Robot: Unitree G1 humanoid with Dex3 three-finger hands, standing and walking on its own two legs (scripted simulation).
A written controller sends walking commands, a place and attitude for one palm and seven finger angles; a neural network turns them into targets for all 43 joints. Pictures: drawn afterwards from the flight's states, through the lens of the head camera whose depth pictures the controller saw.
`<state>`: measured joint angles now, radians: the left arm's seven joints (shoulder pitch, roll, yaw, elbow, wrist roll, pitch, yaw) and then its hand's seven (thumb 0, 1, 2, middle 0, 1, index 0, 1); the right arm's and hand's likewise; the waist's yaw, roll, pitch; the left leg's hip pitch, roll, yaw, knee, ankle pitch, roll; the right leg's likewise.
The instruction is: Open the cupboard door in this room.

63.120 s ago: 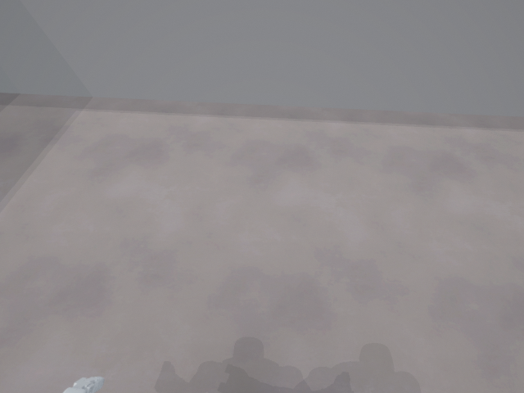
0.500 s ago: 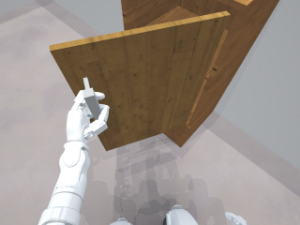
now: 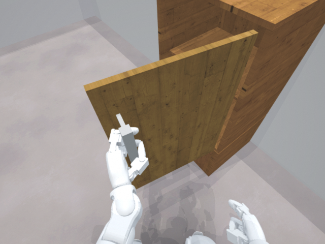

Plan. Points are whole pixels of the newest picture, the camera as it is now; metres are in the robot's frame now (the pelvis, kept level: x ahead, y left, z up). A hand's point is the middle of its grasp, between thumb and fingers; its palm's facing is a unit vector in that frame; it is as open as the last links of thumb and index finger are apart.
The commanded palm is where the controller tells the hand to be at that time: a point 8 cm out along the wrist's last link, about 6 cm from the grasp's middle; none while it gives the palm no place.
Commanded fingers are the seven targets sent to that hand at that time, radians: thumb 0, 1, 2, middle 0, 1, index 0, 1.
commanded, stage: open thumb and fingers to let go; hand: left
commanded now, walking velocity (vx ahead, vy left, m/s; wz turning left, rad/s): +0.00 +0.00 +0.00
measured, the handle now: (128, 141) +0.36 +0.11 +0.04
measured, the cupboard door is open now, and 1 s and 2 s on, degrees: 79 79 81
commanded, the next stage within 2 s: slide the hand sideways off the handle in 0.78 s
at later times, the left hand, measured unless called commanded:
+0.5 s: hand (142, 159) +0.30 +0.07 +0.05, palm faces +0.30 -0.95 -0.01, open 12.9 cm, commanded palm +0.26 +0.11 +0.04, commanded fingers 0.00 -0.50 0.30 -0.25 -0.90 -0.25 -0.90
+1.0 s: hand (136, 165) +0.29 +0.08 +0.04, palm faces +0.02 -1.00 -0.09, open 15.7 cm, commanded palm +0.27 +0.11 +0.04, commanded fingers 0.00 -0.50 0.30 -0.15 -0.30 -0.15 -0.30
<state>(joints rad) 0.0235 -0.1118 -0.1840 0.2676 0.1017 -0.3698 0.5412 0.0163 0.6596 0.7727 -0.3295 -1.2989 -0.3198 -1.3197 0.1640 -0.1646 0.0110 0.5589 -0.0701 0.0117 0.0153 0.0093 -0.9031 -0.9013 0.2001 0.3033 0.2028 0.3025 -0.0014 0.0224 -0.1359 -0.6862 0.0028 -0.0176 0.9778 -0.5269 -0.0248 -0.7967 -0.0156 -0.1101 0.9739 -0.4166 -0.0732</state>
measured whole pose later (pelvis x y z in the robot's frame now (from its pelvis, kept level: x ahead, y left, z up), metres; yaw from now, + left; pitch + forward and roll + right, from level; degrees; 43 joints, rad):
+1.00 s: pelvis -0.03 +0.03 -0.01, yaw +0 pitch +13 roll +0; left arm -0.09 0.00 -0.20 0.35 0.09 -0.42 0.29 -0.01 -0.49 0.30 -0.29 -0.54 -0.20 -0.53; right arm 0.23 -0.20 0.00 0.57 -0.05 -0.03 0.02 0.01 -0.90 -0.90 0.20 0.30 0.20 0.30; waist 0.00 0.03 -0.12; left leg -0.76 -0.03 0.01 1.05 -0.52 0.02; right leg -0.85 -0.05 -0.08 1.02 -0.39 -0.03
